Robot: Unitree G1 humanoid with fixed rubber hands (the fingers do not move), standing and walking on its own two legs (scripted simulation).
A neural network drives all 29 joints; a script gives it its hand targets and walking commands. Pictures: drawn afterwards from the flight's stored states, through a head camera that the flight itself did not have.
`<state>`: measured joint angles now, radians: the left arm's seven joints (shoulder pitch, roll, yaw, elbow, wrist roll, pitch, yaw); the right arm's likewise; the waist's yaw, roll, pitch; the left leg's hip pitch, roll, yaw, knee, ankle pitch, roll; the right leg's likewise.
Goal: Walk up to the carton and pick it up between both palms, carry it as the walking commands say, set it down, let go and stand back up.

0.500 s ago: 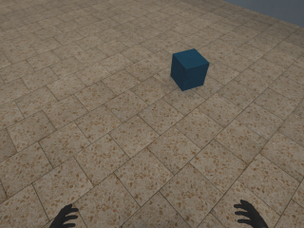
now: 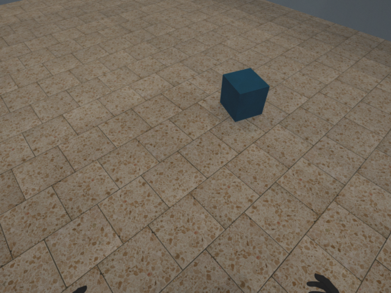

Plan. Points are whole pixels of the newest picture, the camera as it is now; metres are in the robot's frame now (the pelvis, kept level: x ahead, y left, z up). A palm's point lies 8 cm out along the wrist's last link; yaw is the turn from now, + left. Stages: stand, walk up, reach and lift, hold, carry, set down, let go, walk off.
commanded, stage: stand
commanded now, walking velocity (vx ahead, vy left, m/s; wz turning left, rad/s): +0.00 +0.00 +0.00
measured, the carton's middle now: (242, 94) +1.53 -0.39 -0.65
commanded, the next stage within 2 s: walk up in 1.22 s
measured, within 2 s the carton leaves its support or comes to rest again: neither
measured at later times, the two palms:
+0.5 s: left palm out of the picture +0.06 +0.28 -0.12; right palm out of the picture +0.06 -0.28 -0.12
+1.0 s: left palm out of the picture +0.05 +0.28 -0.12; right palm out of the picture +0.06 -0.28 -0.12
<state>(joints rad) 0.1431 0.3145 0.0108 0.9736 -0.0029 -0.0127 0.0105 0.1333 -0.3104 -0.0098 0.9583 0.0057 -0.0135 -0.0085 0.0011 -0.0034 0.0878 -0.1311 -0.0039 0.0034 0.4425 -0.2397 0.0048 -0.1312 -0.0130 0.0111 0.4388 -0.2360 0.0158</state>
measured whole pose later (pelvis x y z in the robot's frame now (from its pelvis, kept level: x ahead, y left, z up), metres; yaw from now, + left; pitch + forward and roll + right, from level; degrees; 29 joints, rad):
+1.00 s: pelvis -0.01 +0.00 +0.01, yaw +0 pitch -3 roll +0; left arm 0.16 0.31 0.02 1.07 0.00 -0.02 0.02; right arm 0.16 -0.31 -0.02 1.06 0.00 -0.02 -0.01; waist 0.00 0.00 0.07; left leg -0.12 0.00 0.01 0.35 -0.18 0.00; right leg -0.12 -0.01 0.02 0.35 -0.18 0.02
